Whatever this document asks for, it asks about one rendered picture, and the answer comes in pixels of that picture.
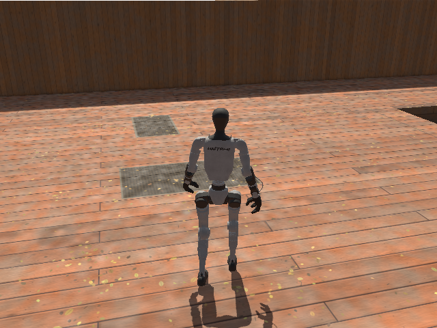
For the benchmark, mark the left robot hand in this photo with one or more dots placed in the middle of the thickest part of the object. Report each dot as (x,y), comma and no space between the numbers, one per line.
(186,188)

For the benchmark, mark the robot torso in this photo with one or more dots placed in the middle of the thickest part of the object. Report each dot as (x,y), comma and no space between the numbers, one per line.
(218,164)

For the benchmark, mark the right robot forearm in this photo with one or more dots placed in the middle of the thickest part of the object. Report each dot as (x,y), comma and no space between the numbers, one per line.
(252,184)

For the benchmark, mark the left robot foot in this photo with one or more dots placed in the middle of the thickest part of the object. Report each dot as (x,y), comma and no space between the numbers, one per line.
(201,279)

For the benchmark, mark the left robot forearm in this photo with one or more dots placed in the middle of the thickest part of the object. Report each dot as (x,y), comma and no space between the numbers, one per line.
(188,176)

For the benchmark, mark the right robot hand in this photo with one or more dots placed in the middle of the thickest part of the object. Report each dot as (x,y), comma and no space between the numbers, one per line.
(257,204)

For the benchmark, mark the robot right upper arm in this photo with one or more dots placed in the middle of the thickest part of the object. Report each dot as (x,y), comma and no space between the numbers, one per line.
(240,144)

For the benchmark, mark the robot left upper arm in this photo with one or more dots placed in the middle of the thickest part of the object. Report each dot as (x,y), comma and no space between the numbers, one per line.
(194,154)

